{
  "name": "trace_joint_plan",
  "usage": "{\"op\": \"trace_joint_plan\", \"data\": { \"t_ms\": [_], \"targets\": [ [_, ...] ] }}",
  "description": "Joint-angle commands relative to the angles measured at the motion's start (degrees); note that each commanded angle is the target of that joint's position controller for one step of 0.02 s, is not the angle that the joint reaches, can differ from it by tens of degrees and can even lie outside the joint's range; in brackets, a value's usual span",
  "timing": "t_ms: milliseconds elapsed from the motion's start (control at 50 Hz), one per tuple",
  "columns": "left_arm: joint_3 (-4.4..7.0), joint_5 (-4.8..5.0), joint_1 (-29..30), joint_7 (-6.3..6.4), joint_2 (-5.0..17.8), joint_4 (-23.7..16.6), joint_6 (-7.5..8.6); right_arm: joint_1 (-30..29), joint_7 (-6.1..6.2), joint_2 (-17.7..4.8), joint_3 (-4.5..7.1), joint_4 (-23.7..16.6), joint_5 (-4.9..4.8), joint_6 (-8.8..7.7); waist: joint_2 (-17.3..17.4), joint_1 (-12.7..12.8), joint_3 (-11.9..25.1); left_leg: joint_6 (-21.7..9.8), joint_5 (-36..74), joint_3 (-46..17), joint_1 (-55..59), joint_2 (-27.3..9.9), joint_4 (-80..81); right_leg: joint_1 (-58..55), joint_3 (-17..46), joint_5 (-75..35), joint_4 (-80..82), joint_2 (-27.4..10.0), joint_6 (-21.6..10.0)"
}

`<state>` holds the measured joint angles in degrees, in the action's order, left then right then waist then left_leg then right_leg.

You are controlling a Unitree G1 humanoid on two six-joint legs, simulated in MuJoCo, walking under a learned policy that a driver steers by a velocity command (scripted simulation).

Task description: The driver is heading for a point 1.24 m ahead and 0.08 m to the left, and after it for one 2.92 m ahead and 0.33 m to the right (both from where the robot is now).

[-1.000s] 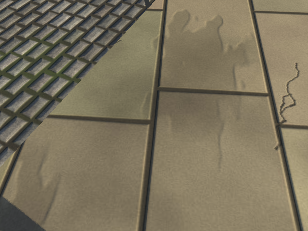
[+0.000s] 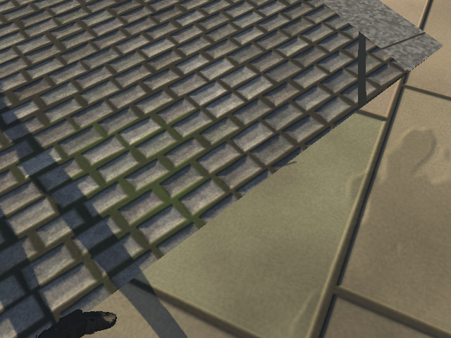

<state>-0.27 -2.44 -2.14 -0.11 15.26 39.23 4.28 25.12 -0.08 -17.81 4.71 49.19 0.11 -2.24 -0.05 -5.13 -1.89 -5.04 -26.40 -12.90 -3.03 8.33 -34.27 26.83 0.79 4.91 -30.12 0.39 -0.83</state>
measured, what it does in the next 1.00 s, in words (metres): walks ahead: left foot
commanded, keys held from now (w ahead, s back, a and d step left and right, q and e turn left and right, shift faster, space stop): w+q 0.46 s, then w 0.18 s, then w+e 0.36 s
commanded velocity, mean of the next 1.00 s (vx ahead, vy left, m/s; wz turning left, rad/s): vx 0.50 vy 0.00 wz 0.29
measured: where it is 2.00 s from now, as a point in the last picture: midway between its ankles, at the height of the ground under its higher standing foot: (170, 175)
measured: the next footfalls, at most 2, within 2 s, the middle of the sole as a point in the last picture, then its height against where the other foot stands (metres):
left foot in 0.50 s outside the picture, level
right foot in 1.06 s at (186, 257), level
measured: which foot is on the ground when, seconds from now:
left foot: down 0.00-0.00, up 0.02-0.48, down 0.50-1.00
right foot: down 0.00-0.52, up 0.54-1.00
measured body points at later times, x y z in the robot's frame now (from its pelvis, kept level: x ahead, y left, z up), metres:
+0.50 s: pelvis +0.25 +0.04 +0.00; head +0.29 +0.06 +0.45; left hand +0.15 +0.29 -0.14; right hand +0.54 -0.11 -0.08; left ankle +0.34 +0.14 -0.72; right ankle +0.11 -0.12 -0.72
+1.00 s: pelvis +0.51 +0.13 +0.01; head +0.53 +0.14 +0.46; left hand +0.59 +0.40 -0.11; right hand +0.56 -0.13 -0.13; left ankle +0.34 +0.14 -0.72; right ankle +0.68 +0.07 -0.70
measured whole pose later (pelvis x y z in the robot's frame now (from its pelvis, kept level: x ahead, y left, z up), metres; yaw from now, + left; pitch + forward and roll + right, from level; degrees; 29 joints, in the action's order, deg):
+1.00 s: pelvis +0.51 +0.13 +0.01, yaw +14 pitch +1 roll +1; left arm 1.8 -1.8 -8.4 -3.0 13.9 45.4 0.7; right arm 22.3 1.0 -13.6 1.5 52.8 1.4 -4.7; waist -1.6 -2.3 -2.0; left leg -4.1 -19.7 7.6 9.2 5.2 -8.9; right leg 34.1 -4.0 2.9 -36.9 -1.5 -4.0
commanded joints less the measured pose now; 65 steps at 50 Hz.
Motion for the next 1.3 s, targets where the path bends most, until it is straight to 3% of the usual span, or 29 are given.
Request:
{"op": "trace_joint_plan", "data": {
  "t_ms": [20,40,60,80,140,200,320,400,460,480,500,520,540,560,580,620,640,680,800,900,980,1040,1060,1080,1100,1120,1160,1220,1300],
  "targets": [
    [5.59,-0.39,-19.0,1.54,17.0,0.9,-0.45,2.6,-0.12,-4.0,-0.03,-7.4,-0.18,-1.19,-17.3,7.5,19.8,0.3,-5.5,6.1,-32.2,-1.2,-34.7,-41.3,44.9,22.2,14.1,-26.9,-11.4],
    [4.43,0.08,-15.0,1.27,10.7,-0.3,-0.86,0.2,0.09,-6.3,0.35,-5.5,1.00,-0.27,-6.9,6.7,11.2,0.2,-0.4,5.8,-34.3,-5.7,-37.9,-33.8,37.6,26.3,14.2,-24.6,-10.8],
    [3.50,0.48,-12.5,0.99,6.9,-0.3,-0.81,-3.5,-0.57,-5.8,0.23,-5.7,1.31,-0.04,-2.0,6.9,5.3,0.6,4.0,6.7,-33.5,-7.4,-35.9,-26.8,28.1,21.7,15.5,-21.1,-9.6],
    [3.12,0.29,-11.4,0.95,5.7,0.0,-0.67,-4.7,-1.08,-4.6,0.11,-5.9,1.36,0.28,-3.0,6.0,2.9,1.1,6.0,7.4,-32.1,-9.0,-33.5,-22.9,21.1,15.2,17.0,-18.3,-8.1],
    [3.32,0.98,-14.0,0.63,6.0,2.3,0.86,-5.7,-2.42,-3.2,-0.23,-6.7,2.11,1.89,-6.3,5.1,1.5,2.2,8.4,8.8,-30.6,-10.4,-32.0,-19.4,10.6,-0.1,18.8,-15.9,-7.9],
    [3.81,1.46,-15.4,0.18,6.4,3.6,1.71,-10.7,-3.21,-2.4,-0.57,-8.9,2.02,2.35,-5.3,5.1,0.9,3.0,13.0,9.3,-35.4,-11.5,-29.8,-21.2,4.4,-6.1,20.7,-16.0,-8.6],
    [4.27,1.42,-17.4,0.04,6.9,5.8,1.44,-21.9,-4.60,0.0,-2.03,-12.9,1.70,1.87,-5.1,6.9,-1.6,3.0,25.0,14.0,-33.8,-11.9,-12.1,-21.7,-6.9,-10.1,21.3,-13.7,-6.8],
    [4.86,1.39,-20.6,0.57,8.8,7.6,0.66,-26.6,-4.93,-0.5,-2.17,-14.9,2.22,1.90,-4.9,8.1,-2.9,0.4,20.6,18.0,-30.9,-10.7,-3.9,-26.9,-10.0,-16.0,18.7,-15.7,-5.6],
    [5.29,1.20,-21.7,1.10,11.1,8.7,-0.66,-22.6,-4.03,-1.9,-1.37,-14.2,2.83,1.85,-5.9,5.7,1.0,-3.0,11.6,21.0,-22.7,-5.5,-0.6,-31.4,-13.3,-40.5,5.5,-16.2,-4.5],
    [5.18,1.36,-22.0,1.19,11.4,8.9,-1.17,-15.8,-3.51,-2.8,-0.74,-12.2,3.17,1.37,-5.1,2.7,5.0,-4.7,11.2,20.8,-14.1,-3.1,2.4,-29.5,-14.3,-43.2,-4.5,-15.8,-4.2],
    [4.76,1.29,-21.7,1.14,10.7,8.2,-1.33,-5.5,-2.65,-4.9,0.44,-8.7,3.72,0.90,-1.8,-1.8,10.8,-6.8,12.4,16.6,0.8,-4.4,5.5,-21.0,-15.1,-33.7,-18.4,-14.4,-2.7],
    [3.00,1.99,-24.2,0.14,4.0,4.5,-1.06,-2.1,-1.61,-11.3,2.00,-8.6,3.77,0.81,10.9,-0.6,18.5,-12.5,5.0,-9.3,20.5,-22.7,7.7,1.2,-15.0,5.6,-38.3,-8.8,0.2],
    [3.67,1.39,-20.6,-0.12,6.6,2.4,-0.93,-0.6,-0.97,-13.4,2.47,-9.8,1.49,1.31,11.0,-1.7,23.1,-17.1,13.0,-31.6,23.6,-31.2,16.9,11.7,-6.0,26.8,-49.9,-0.5,1.6],
    [4.05,1.34,-14.7,-0.19,8.0,1.8,-0.96,-1.9,-0.27,-11.5,2.08,-8.1,0.88,1.56,3.8,-1.8,14.8,-15.1,20.4,-19.4,19.3,-28.3,16.4,16.5,-1.0,20.2,-50.1,-4.3,0.9],
    [3.32,2.05,-14.3,-0.33,6.3,1.9,-0.31,-4.8,0.09,-8.4,1.23,-7.4,0.70,1.17,3.0,0.6,8.1,-13.3,28.3,-11.6,10.5,-25.9,16.6,14.7,-1.0,16.0,-45.7,-6.1,0.4],
    [3.24,0.83,-17.7,-0.54,5.5,4.4,-1.33,-9.7,0.02,-3.8,-0.43,-6.8,0.42,0.23,0.4,5.9,3.3,-8.0,35.1,-1.5,-0.8,-19.5,19.4,6.4,-0.5,13.4,-37.2,-8.5,0.4],
    [3.06,0.33,-20.6,-0.76,4.9,5.3,-2.32,-10.1,-0.19,-3.6,-0.69,-6.8,0.43,-0.41,3.8,7.1,4.1,-8.6,37.6,0.0,-3.9,-19.5,20.5,2.6,-0.8,13.3,-35.8,-8.4,0.8],
    [3.28,0.38,-20.8,-1.38,4.5,6.4,-3.28,-8.9,-0.51,-3.4,-0.77,-5.4,0.24,-1.57,3.0,7.5,3.2,-8.8,38.0,3.1,-4.9,-18.4,22.9,2.8,-1.3,11.5,-34.0,-7.8,1.1],
    [3.64,1.37,-9.8,-1.99,3.6,4.5,-3.41,-3.9,-0.35,-3.5,-0.84,-2.0,0.86,-2.64,2.5,4.0,-2.1,-5.7,32.5,9.4,-0.2,-18.4,27.9,13.5,1.8,-0.4,-24.0,-6.1,0.5],
    [3.04,0.82,-3.0,-2.58,2.4,2.7,-2.81,-2.6,0.56,-2.5,-1.52,0.0,1.00,-3.28,2.7,2.4,-4.5,-3.8,38.2,15.4,4.4,-19.1,28.4,13.4,-1.6,-6.1,-12.6,-3.8,-0.9],
    [2.58,0.66,-0.8,-3.00,1.8,0.9,-2.48,-0.9,1.59,-3.7,-1.68,2.2,1.32,-2.99,3.4,2.6,-3.9,-2.0,57.6,19.2,10.5,-20.5,21.9,8.8,-6.9,-1.0,-5.0,-0.8,-4.2],
    [3.78,0.46,-11.8,-2.29,4.3,3.6,-2.28,-2.5,2.25,-6.6,-1.13,2.4,1.88,-2.15,5.9,7.7,3.5,-1.0,79.8,21.5,12.1,-21.1,2.6,-4.2,-9.6,7.6,-3.4,4.9,-8.4],
    [4.76,-0.11,-20.2,-1.91,6.0,6.1,-1.80,-3.5,2.26,-7.2,-1.06,1.8,1.61,-1.83,4.6,11.9,8.0,-0.4,72.3,22.7,6.3,-20.2,-10.0,-16.0,-7.3,5.9,1.1,5.2,-10.4],
    [6.54,-0.67,-28.4,-1.04,11.3,7.4,-1.84,-4.0,2.05,-5.6,-1.64,-0.4,1.28,-2.22,-1.6,15.1,14.0,0.6,49.9,23.8,-6.2,-17.0,-28.9,-30.0,7.6,9.6,2.9,-6.1,-14.8],
    [7.91,0.46,-24.7,-0.72,16.3,6.4,-2.49,-1.8,0.66,-1.3,-2.22,-3.7,0.24,-2.90,-16.7,9.7,18.0,3.7,-2.7,19.0,-31.6,-2.3,-49.6,-44.7,41.9,3.5,10.0,-20.9,-25.3],
    [7.86,2.64,-22.9,-0.99,14.4,6.5,-2.80,-6.6,0.45,-4.4,-1.94,-3.8,1.69,-3.29,-4.3,11.3,15.6,2.8,0.5,8.4,-38.0,-6.6,-51.6,-43.3,38.9,3.0,11.7,-19.2,-24.6],
    [6.30,2.20,-18.1,-0.55,8.5,6.6,-2.94,-9.7,0.10,-3.6,-2.30,-5.3,0.88,-4.40,2.9,7.4,3.4,3.1,7.6,9.2,-36.5,-11.6,-42.0,-27.6,26.0,-4.5,14.5,-15.6,-19.7],
    [5.46,2.58,-15.6,-0.35,6.6,6.5,-1.78,-8.3,-0.13,-2.2,-2.62,-5.4,2.90,-1.21,1.4,3.8,1.6,5.7,8.1,10.2,-29.1,-13.5,-33.4,-17.4,17.2,-12.9,16.8,-9.2,-16.4],
    [6.11,2.51,-17.7,-0.34,9.2,7.0,-1.03,-14.2,-0.62,-1.3,-3.03,-8.3,2.73,0.10,-1.3,4.6,-0.1,8.4,14.4,12.7,-31.2,-13.7,-21.8,-14.1,14.1,-12.3,18.9,-5.7,-15.5]
  ]
}}
Keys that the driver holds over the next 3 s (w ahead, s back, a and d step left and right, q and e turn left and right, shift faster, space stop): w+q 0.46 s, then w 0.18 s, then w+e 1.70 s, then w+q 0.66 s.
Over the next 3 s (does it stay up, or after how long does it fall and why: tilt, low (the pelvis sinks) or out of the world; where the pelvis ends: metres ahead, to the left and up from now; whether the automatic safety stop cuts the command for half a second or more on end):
stays up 1.54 -0.10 0.02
